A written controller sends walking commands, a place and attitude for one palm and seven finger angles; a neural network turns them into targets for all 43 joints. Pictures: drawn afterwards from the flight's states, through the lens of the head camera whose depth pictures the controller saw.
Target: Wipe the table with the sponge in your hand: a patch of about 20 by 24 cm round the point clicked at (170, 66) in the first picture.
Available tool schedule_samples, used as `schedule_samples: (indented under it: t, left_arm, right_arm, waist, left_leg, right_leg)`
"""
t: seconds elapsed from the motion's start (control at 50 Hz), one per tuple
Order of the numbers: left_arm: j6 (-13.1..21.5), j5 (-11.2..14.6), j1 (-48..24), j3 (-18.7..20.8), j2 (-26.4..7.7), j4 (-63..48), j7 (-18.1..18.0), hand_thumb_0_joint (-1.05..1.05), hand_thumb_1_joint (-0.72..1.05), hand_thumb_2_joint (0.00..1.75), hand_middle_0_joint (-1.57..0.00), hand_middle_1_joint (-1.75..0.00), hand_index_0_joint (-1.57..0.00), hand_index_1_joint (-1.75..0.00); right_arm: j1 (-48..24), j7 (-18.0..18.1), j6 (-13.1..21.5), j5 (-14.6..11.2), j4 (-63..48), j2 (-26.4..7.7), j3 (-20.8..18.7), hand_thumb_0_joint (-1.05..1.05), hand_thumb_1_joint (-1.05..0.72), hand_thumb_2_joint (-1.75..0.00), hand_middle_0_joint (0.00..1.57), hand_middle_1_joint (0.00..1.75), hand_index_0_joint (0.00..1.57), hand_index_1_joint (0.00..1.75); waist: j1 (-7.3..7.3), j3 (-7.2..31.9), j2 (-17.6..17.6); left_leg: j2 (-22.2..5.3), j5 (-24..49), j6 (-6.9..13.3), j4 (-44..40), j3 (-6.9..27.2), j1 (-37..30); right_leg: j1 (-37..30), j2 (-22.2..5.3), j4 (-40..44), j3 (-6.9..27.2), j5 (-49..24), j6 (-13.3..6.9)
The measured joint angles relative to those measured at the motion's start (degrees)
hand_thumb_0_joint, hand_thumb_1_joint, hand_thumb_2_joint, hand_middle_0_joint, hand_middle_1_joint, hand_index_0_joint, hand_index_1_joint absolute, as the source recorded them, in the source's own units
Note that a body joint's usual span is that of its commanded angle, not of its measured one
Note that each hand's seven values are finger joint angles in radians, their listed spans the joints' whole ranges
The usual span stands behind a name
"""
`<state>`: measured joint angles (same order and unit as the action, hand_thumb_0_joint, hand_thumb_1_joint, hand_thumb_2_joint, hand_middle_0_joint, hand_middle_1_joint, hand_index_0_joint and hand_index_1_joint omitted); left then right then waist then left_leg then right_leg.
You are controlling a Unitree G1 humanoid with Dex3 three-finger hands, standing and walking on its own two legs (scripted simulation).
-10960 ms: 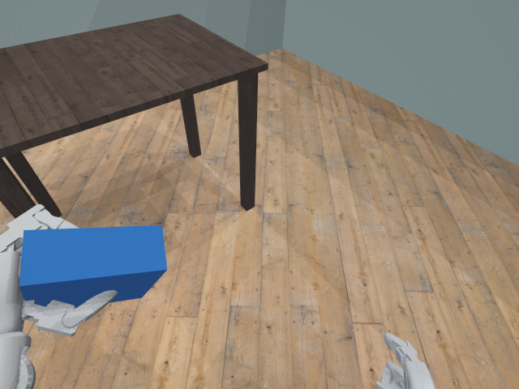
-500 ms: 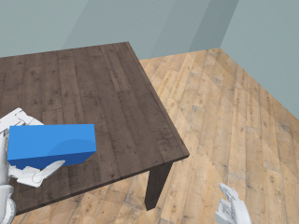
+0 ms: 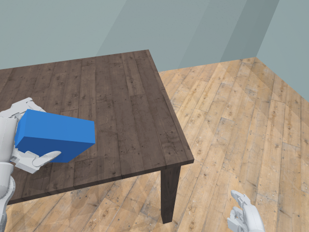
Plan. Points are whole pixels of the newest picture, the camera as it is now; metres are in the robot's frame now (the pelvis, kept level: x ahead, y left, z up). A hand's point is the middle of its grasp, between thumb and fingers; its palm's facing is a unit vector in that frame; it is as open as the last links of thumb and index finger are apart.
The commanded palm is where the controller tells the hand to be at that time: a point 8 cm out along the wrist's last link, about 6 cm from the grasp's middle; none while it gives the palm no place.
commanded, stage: turn the palm down, sponge in hand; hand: left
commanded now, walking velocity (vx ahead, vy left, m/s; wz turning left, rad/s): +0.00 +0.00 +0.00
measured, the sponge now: (61, 141) +0.26 +0.25 +0.14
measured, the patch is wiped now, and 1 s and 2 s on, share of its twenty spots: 0.00 0.00 0.00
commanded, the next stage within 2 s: move the sponge above the wiping area in 1.74 s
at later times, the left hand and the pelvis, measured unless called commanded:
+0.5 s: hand (40, 135) +0.25 +0.27 +0.17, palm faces +0.22 -0.43 -0.88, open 9.5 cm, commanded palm +0.21 +0.29 +0.23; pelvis +0.03 +0.00 +0.00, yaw -1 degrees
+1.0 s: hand (25, 129) +0.25 +0.30 +0.18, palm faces +0.16 -0.19 -0.97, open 9.5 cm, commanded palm +0.21 +0.31 +0.25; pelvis +0.01 +0.03 +0.01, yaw -1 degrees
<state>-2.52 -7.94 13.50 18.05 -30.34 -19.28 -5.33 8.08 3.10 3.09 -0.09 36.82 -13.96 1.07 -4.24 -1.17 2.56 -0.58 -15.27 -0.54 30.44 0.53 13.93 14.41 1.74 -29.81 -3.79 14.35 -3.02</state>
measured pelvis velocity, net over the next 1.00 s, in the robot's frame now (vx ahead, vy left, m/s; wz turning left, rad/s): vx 0.01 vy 0.03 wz -0.02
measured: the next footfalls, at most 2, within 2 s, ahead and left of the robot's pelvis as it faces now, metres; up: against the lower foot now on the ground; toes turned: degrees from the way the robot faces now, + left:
none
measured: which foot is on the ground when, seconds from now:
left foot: down 0.00-1.00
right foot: down 0.00-1.00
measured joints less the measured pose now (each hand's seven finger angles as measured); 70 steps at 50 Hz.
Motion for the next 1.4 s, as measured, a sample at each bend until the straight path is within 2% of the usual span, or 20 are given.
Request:
schedule_samples:
  t: [0.08,0.18,0.26,0.32,0.42,0.6,0.68,0.76,0.82,0.92,1.02,1.2,1.32,1.4]
  left_arm:
    - [-4.18,-1.05,-0.99,0.68,-1.09,2.38,3.26,-0.01,-0.44,1.03,-0.80,-1.36,-0.81,-1.36]
    - [-2.60,-1.59,2.39,-0.64,-2.86,-0.52,7.62,-0.01,-0.44,1.03,-0.80,-1.36,-0.81,-1.36]
    - [-0.24,-2.08,4.63,0.11,-4.49,-4.07,6.96,-0.01,-0.44,1.03,-0.80,-1.37,-0.81,-1.36]
    - [-1.39,-3.24,5.58,1.22,-5.17,-5.38,5.30,-0.01,-0.44,1.03,-0.80,-1.37,-0.81,-1.36]
    - [-5.96,-6.23,6.95,1.21,-5.79,-6.77,4.86,-0.01,-0.44,1.03,-0.80,-1.37,-0.80,-1.36]
    - [-8.83,-12.99,7.05,-3.95,-6.28,-11.83,4.46,-0.01,-0.44,1.03,-0.80,-1.37,-0.80,-1.36]
    - [-12.58,-15.28,4.19,-5.11,-7.07,-11.09,4.18,0.00,-0.44,1.03,-0.80,-1.37,-0.80,-1.36]
    - [-17.40,-18.21,0.84,-6.39,-7.42,-8.94,5.90,0.00,-0.44,1.03,-0.80,-1.37,-0.80,-1.36]
    - [-19.38,-20.51,-0.29,-7.71,-7.38,-8.76,7.91,0.00,-0.44,1.03,-0.79,-1.37,-0.80,-1.37]
    - [-19.20,-23.77,-1.40,-10.33,-7.65,-9.44,10.00,0.00,-0.44,1.03,-0.79,-1.37,-0.80,-1.37]
    - [-19.38,-26.70,-3.29,-11.33,-8.59,-8.70,10.14,0.00,-0.44,1.03,-0.79,-1.37,-0.80,-1.37]
    - [-22.82,-31.68,-6.54,-13.05,-8.42,-6.80,12.35,0.00,-0.44,1.03,-0.79,-1.37,-0.80,-1.37]
    - [-22.20,-34.79,-6.73,-14.96,-8.69,-6.33,13.79,0.00,-0.44,1.03,-0.79,-1.37,-0.80,-1.37]
    - [-21.62,-35.91,-6.66,-15.13,-8.92,-5.93,13.56,0.00,-0.44,1.03,-0.79,-1.37,-0.80,-1.37]
  right_arm:
    - [-0.31,1.15,-0.32,-0.89,-0.08,-1.45,-0.16,0.02,-0.90,-0.90,0.20,0.30,0.21,0.30]
    - [-0.26,1.93,-0.26,-1.13,-0.90,-1.99,-1.31,0.02,-0.90,-0.90,0.20,0.30,0.20,0.30]
    - [0.62,1.65,-0.86,-1.32,-1.26,-1.83,-2.43,0.02,-0.90,-0.90,0.20,0.30,0.20,0.30]
    - [1.33,1.36,-1.67,-1.71,-1.66,-2.11,-2.91,0.02,-0.90,-0.90,0.20,0.30,0.20,0.30]
    - [2.00,1.80,-2.77,-2.38,-2.44,-2.62,-2.82,0.02,-0.90,-0.90,0.20,0.30,0.20,0.30]
    - [0.72,2.38,-3.14,-2.30,-3.27,-1.38,-1.50,0.02,-0.90,-0.90,0.20,0.30,0.20,0.30]
    - [-0.88,2.33,-4.29,-2.75,-3.07,-0.95,-0.33,0.02,-0.90,-0.90,0.20,0.30,0.20,0.30]
    - [-2.61,2.45,-5.36,-3.07,-3.05,-1.06,0.91,0.02,-0.90,-0.90,0.20,0.30,0.20,0.30]
    - [-3.76,2.56,-5.72,-3.00,-3.27,-1.22,1.52,0.02,-0.90,-0.90,0.20,0.30,0.20,0.30]
    - [-5.33,2.68,-6.11,-2.78,-3.30,-1.45,1.94,0.02,-0.90,-0.90,0.20,0.30,0.20,0.30]
    - [-6.57,2.20,-6.75,-2.63,-2.52,-1.53,2.02,0.02,-0.90,-0.90,0.20,0.30,0.20,0.30]
    - [-8.39,1.34,-7.94,-2.92,-1.54,-2.24,2.21,0.02,-0.90,-0.90,0.20,0.30,0.20,0.30]
    - [-9.06,0.80,-8.52,-2.75,-1.57,-2.29,2.18,0.02,-0.90,-0.90,0.20,0.30,0.20,0.30]
    - [-9.30,0.26,-8.76,-2.72,-1.28,-2.24,2.12,0.02,-0.90,-0.90,0.20,0.30,0.20,0.30]
  waist:
    - [-0.09,0.12,1.99]
    - [0.22,0.29,2.52]
    - [-0.04,0.95,1.81]
    - [-0.22,1.42,1.83]
    - [-0.61,1.91,2.26]
    - [-1.39,2.16,2.46]
    - [-1.66,2.03,2.84]
    - [-1.83,1.58,3.32]
    - [-1.96,1.25,3.58]
    - [-2.45,0.49,3.60]
    - [-3.14,0.03,3.51]
    - [-3.55,-0.24,4.44]
    - [-3.62,-0.44,4.86]
    - [-3.80,-0.53,5.05]
  left_leg:
    - [-0.55,-0.13,-0.42,-0.25,0.19,-0.61]
    - [-0.83,-0.80,-0.56,-0.03,-0.27,-0.49]
    - [-0.87,-1.67,-0.85,0.62,-0.50,-0.02]
    - [-0.74,-2.27,-0.78,1.04,-0.66,0.23]
    - [-0.22,-2.73,-0.13,1.12,-1.08,0.23]
    - [0.63,-2.09,0.96,-0.27,-1.77,-0.63]
    - [0.98,-1.31,1.33,-1.53,-1.90,-1.67]
    - [1.42,-0.19,1.74,-3.21,-1.97,-2.81]
    - [1.69,0.59,2.04,-4.38,-2.07,-3.51]
    - [2.05,1.62,2.35,-5.94,-2.08,-4.47]
    - [2.10,2.29,2.38,-6.99,-2.12,-5.23]
    - [2.37,3.20,2.44,-8.27,-2.01,-5.82]
    - [2.36,3.49,2.31,-8.65,-2.11,-5.82]
    - [2.16,3.45,2.09,-8.60,-2.25,-5.86]
  right_leg:
    - [-0.68,0.57,0.48,-0.18,0.05,-0.39]
    - [-0.05,0.83,-0.42,0.26,0.89,-0.55]
    - [0.75,0.85,-1.57,0.50,1.94,-0.68]
    - [1.09,0.71,-2.15,0.66,2.55,-0.54]
    - [1.28,0.21,-2.51,1.09,3.05,0.00]
    - [0.41,-0.59,-0.91,1.82,2.13,1.03]
    - [-0.73,-0.90,0.55,1.98,1.22,1.44]
    - [-1.88,-1.31,2.18,2.07,0.13,1.81]
    - [-2.57,-1.56,3.32,2.18,-0.64,2.06]
    - [-3.55,-1.88,4.81,2.21,-1.62,2.31]
    - [-4.31,-1.89,5.89,2.27,-2.31,2.28]
    - [-4.62,-2.14,6.44,2.20,-2.76,2.24]
    - [-4.23,-2.12,6.09,2.31,-2.70,2.02]
    - [-4.07,-1.91,5.75,2.46,-2.56,1.77]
